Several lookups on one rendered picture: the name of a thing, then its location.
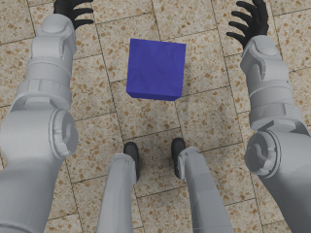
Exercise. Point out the robot left foot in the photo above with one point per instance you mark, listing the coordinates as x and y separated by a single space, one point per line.
130 148

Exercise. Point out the right robot hand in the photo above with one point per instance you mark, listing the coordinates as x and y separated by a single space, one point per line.
257 22

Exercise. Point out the left robot upper arm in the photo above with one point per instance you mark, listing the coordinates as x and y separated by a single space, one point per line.
35 143

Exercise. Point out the left robot forearm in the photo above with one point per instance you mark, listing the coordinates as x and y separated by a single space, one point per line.
49 68

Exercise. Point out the right robot upper arm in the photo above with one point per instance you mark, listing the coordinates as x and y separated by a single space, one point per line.
282 161

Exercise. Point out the robot right foot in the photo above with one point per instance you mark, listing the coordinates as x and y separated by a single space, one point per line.
177 145

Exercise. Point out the right robot forearm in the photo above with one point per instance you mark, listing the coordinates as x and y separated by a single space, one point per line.
269 89

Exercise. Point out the robot foot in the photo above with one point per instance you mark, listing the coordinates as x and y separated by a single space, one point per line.
177 145
130 148

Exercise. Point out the carton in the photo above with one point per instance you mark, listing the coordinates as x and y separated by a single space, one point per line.
155 70

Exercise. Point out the left robot hand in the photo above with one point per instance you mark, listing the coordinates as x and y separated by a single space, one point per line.
66 8

